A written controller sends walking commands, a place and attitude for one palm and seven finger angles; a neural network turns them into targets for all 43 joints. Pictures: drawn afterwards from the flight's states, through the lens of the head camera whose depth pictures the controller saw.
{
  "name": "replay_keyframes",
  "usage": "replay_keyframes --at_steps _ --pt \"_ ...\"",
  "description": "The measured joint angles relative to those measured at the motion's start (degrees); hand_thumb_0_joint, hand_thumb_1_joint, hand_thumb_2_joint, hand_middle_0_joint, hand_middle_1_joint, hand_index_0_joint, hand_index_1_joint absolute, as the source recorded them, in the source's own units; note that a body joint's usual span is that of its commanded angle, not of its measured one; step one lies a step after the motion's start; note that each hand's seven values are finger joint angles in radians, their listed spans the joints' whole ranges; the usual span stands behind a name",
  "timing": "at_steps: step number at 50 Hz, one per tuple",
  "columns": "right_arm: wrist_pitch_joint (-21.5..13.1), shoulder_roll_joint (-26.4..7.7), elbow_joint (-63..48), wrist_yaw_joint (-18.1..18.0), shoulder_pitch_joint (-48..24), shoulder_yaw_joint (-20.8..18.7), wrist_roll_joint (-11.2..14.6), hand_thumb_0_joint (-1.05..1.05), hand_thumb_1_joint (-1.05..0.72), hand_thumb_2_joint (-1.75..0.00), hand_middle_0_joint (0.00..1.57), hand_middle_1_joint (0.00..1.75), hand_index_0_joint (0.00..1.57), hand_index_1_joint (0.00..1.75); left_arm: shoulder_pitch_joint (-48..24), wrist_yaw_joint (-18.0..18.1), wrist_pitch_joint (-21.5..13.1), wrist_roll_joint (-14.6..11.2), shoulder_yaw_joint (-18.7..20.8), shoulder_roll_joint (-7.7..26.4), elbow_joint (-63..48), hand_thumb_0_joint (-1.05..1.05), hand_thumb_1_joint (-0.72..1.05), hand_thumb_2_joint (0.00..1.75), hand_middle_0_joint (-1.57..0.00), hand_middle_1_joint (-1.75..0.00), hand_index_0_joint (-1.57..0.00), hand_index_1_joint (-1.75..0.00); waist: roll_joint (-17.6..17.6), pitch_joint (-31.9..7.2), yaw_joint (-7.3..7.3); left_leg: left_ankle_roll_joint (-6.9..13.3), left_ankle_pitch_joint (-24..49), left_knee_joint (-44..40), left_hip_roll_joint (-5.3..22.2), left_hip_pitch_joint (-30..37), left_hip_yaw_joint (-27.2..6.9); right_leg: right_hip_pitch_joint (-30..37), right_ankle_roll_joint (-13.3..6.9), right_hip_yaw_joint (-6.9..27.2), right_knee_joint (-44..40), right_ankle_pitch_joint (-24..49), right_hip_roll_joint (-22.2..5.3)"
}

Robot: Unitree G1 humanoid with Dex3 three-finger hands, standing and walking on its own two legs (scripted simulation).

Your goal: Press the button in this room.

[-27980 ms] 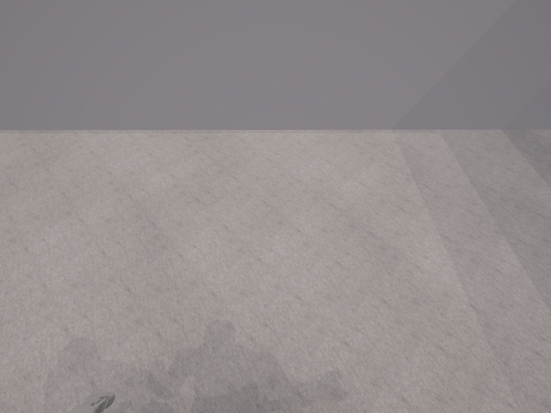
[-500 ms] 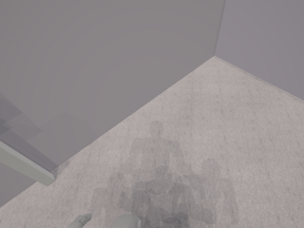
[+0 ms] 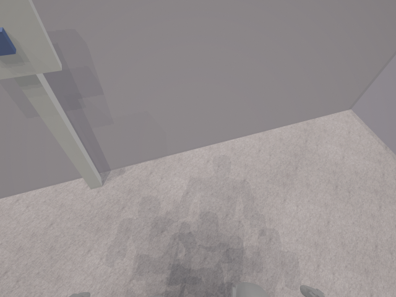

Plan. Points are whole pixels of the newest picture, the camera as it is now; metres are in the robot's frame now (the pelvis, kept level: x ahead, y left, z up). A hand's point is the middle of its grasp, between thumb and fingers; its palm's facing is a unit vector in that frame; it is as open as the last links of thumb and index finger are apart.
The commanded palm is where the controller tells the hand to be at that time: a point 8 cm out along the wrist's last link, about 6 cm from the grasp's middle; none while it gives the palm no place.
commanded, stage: turn to face it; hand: left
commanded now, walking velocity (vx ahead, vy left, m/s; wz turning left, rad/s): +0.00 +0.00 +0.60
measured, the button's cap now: out of the picture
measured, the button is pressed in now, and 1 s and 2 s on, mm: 0 0 0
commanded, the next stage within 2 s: take the last steps up to it in 0.52 s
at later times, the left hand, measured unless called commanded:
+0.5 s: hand out of the picture +0.04 +0.14 -0.14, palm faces +0.26 -0.92 -0.28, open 7.4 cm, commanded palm none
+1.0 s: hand out of the picture -0.02 +0.19 -0.17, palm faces +0.42 -0.88 -0.21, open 7.4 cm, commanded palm none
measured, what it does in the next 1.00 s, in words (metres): steps on the spot, turning left: right foot, then left foot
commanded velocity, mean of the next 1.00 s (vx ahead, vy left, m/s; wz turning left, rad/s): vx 0.12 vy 0.03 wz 0.29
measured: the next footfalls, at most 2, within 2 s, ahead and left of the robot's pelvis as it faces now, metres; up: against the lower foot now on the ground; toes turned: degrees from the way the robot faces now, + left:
right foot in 0.26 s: +0.07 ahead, -0.15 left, +0.00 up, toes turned +6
left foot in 0.74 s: -0.02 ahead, +0.08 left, +0.00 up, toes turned +25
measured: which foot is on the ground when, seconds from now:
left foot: down 0.00-0.28, up 0.30-0.72, down 0.74-1.00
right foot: up 0.00-0.24, down 0.26-0.74, up 0.76-1.00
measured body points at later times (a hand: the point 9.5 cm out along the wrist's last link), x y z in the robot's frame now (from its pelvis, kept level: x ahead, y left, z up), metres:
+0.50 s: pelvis +0.01 -0.07 +0.00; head +0.05 -0.09 +0.45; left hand +0.03 +0.19 -0.12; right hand +0.12 -0.31 -0.16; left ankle -0.07 +0.08 -0.64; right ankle +0.03 -0.16 -0.74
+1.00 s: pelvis +0.03 +0.00 +0.01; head +0.03 +0.00 +0.45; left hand -0.04 +0.24 -0.15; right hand +0.15 -0.21 -0.14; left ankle -0.06 +0.06 -0.74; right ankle +0.11 -0.12 -0.66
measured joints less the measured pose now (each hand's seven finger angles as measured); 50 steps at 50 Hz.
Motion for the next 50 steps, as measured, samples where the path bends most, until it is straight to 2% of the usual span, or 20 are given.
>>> replay_keyframes --at_steps 7,11,13,14,15,17,20,23,27,32,34,36,37,39,41,44,47,50 --pt "0.52 0.72 0.74 0.30 3.12 -0.38 -0.24 0.00 -0.91 -0.90 0.20 0.30 0.20 0.30 -3.66 0.21 -0.30 -0.21 -0.57 -0.99 -2.34 0.01 0.91 0.90 -0.20 -0.30 -0.19 -0.30 1.08 -0.98 -1.86 -0.88 1.25 -1.32 -1.40 0.01 -4.36 1.65 0.62 2.05 -9.39 0.17 1.75" --pt "1.14 0.41 1.20 0.27 4.64 -0.95 -0.39 0.00 -0.90 -0.90 0.20 0.30 0.20 0.30 -5.01 0.23 -0.89 -0.57 -1.18 -2.01 -3.48 0.01 0.91 0.90 -0.20 -0.30 -0.19 -0.30 2.38 -1.23 -3.11 -2.24 0.66 0.66 -2.03 -1.47 -7.01 6.07 -0.09 1.59 -20.09 0.99 3.80" --pt "1.44 0.07 1.41 0.25 5.57 -1.31 -0.18 0.00 -0.90 -0.90 0.20 0.30 0.20 0.30 -4.86 0.17 -1.73 -0.65 -1.60 -2.42 -4.19 0.01 0.91 0.90 -0.20 -0.30 -0.20 -0.30 2.84 -1.77 -3.25 -3.24 -0.34 2.99 -2.73 -2.92 -8.18 10.05 -0.57 0.87 -28.98 6.17 4.48" --pt "1.56 -0.44 1.65 0.27 5.76 -1.62 0.05 0.00 -0.90 -0.90 0.20 0.30 0.20 0.30 -4.79 0.31 -2.34 -0.41 -1.75 -3.04 -4.21 0.01 0.91 0.90 -0.20 -0.30 -0.20 -0.30 3.96 -1.70 -3.24 -3.39 -1.32 5.28 -2.48 -3.97 -8.74 10.80 -2.73 -0.03 -30.45 7.65 5.06" --pt "1.82 -0.90 1.98 0.20 5.78 -1.98 0.17 0.00 -0.91 -0.90 0.20 0.30 0.20 0.30 -4.56 0.40 -2.72 -0.17 -2.08 -3.66 -4.25 0.01 0.91 0.89 -0.20 -0.30 -0.20 -0.30 4.84 -1.49 -3.36 -3.68 -5.68 9.50 -2.50 -5.43 -8.55 10.87 -4.60 -0.94 -29.78 7.49 5.18" --pt "2.48 -1.58 2.41 0.18 6.06 -2.51 0.04 0.00 -0.91 -0.90 0.20 0.30 0.20 0.30 -3.48 0.52 -3.00 0.02 -2.68 -4.65 -4.28 0.01 0.90 0.89 -0.20 -0.30 -0.20 -0.30 5.26 -1.56 -3.50 -4.02 -11.72 20.86 -3.13 -9.03 -6.55 11.58 -6.62 -2.41 -29.34 6.49 4.12" --pt "3.03 -2.31 3.12 0.63 6.12 -2.92 -0.23 0.00 -0.91 -0.90 0.20 0.30 0.20 0.30 -1.36 0.75 -2.82 0.03 -2.81 -5.74 -3.59 0.01 0.90 0.89 -0.20 -0.30 -0.20 -0.30 5.13 -1.84 -3.14 -4.75 -9.87 33.87 -1.97 -12.45 -3.75 13.66 -7.00 -3.91 -31.70 6.97 2.84" --pt "3.06 -2.48 3.58 0.91 6.08 -2.90 -0.25 0.00 -0.91 -0.90 0.20 0.30 0.20 0.30 0.58 0.78 -2.86 0.12 -2.80 -6.20 -2.45 0.01 0.90 0.89 -0.20 -0.30 -0.20 -0.30 4.75 -2.03 -2.90 -5.61 -6.49 37.88 0.05 -13.12 -3.09 15.07 -7.05 -5.58 -33.80 7.79 2.14" --pt "3.27 -2.09 4.40 0.79 5.40 -2.40 -0.14 0.00 -0.91 -0.90 0.20 0.30 0.19 0.30 2.98 0.80 -3.09 0.40 -2.63 -6.29 -0.88 0.01 0.90 0.89 -0.20 -0.30 -0.20 -0.30 3.56 -2.00 -1.88 -6.45 -7.23 33.24 2.02 -10.66 -2.75 15.77 -7.07 -7.40 -34.85 7.99 1.26" --pt "2.87 -1.20 4.98 0.35 2.96 -1.30 0.35 0.00 -0.91 -0.90 0.20 0.30 0.19 0.30 5.41 0.66 -3.19 0.89 -2.20 -5.52 1.28 0.01 0.90 0.89 -0.20 -0.30 -0.20 -0.30 1.84 -1.25 0.19 -6.20 -11.16 19.47 2.63 -5.06 -0.44 15.36 -6.33 -9.14 -33.77 7.41 -0.02" --pt "2.25 -0.77 4.82 0.19 1.88 -0.78 0.49 0.00 -0.91 -0.90 0.20 0.30 0.19 0.30 6.26 0.62 -3.13 0.90 -1.90 -4.90 2.43 0.01 0.90 0.89 -0.20 -0.30 -0.20 -0.30 1.21 -1.11 0.94 -5.78 -10.18 12.92 2.32 -2.36 0.93 14.97 -5.68 -9.83 -32.62 6.85 -0.52" --pt "1.22 -0.40 4.43 0.23 1.34 -0.28 0.43 0.00 -0.91 -0.90 0.20 0.30 0.19 0.30 7.33 0.49 -2.90 0.60 -1.51 -4.16 3.69 0.01 0.90 0.89 -0.20 -0.30 -0.20 -0.30 0.84 -1.58 1.26 -5.15 -5.66 4.43 1.98 1.33 2.52 14.41 -4.71 -10.66 -30.56 5.69 -1.01" --pt "0.51 0.03 4.31 0.26 1.20 -0.12 0.30 0.00 -0.91 -0.90 0.20 0.30 0.19 0.30 7.82 0.39 -2.60 0.38 -1.22 -3.54 4.31 0.01 0.90 0.89 -0.20 -0.30 -0.20 -0.30 0.05 -1.90 1.43 -3.93 -4.11 1.95 1.42 2.41 2.92 13.69 -4.16 -10.68 -28.57 4.65 -1.78" --pt "-0.41 1.23 4.00 0.40 1.15 0.36 -0.08 0.00 -0.91 -0.90 0.20 0.30 0.19 0.30 8.37 0.34 -1.42 0.30 -0.69 -2.47 5.71 0.01 0.90 0.89 -0.20 -0.30 -0.20 -0.30 -1.38 -2.30 2.12 -1.73 -4.63 2.92 0.69 2.74 3.57 10.86 -3.58 -7.56 -20.37 -3.09 -1.50" --pt "-1.20 2.01 3.75 0.14 2.10 0.77 -0.29 0.00 -0.91 -0.90 0.20 0.30 0.20 0.30 8.74 0.15 -0.56 0.57 -0.63 -2.20 7.01 0.01 0.91 0.89 -0.20 -0.30 -0.20 -0.30 -0.94 -3.35 1.88 -0.71 -4.92 1.70 0.98 4.22 3.52 7.39 -3.60 -5.28 -11.17 -5.36 0.00" --pt "-2.21 2.82 4.19 -0.48 4.54 1.16 -0.25 0.00 -0.91 -0.90 0.20 0.30 0.20 0.30 8.03 -0.79 -0.93 0.73 -0.81 -2.31 7.68 0.01 0.91 0.90 -0.20 -0.30 -0.19 -0.30 0.29 -4.45 0.97 -0.38 -3.37 -2.54 0.92 7.20 2.53 2.98 -3.53 -3.53 -3.03 -1.14 0.70" --pt "-3.00 3.01 5.49 -1.04 7.34 0.95 0.01 0.00 -0.92 -0.90 0.20 0.30 0.20 0.30 6.81 -1.21 -1.88 0.78 -1.17 -2.64 6.89 0.01 0.91 0.90 -0.20 -0.30 -0.19 -0.30 0.63 -5.03 0.58 0.02 -2.00 -6.61 0.10 10.18 2.10 -0.31 -2.98 -2.04 -1.16 3.42 0.22" --pt "-3.48 3.13 7.14 -1.02 10.35 0.91 0.11 0.00 -0.93 -0.90 0.20 0.30 0.20 0.30 5.29 -1.28 -2.25 0.75 -1.38 -3.09 5.99 0.01 0.91 0.90 -0.20 -0.30 -0.19 -0.30 0.48 -5.40 0.29 0.10 -1.64 -9.45 -0.82 12.82 2.15 -2.42 -2.35 -1.43 -2.82 6.54 -0.40"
